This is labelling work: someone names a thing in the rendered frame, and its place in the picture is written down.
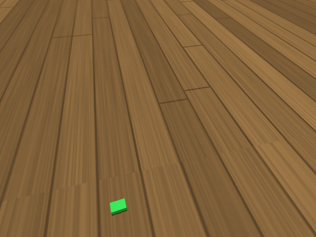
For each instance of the small box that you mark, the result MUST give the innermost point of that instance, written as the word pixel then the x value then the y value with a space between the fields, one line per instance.
pixel 118 206

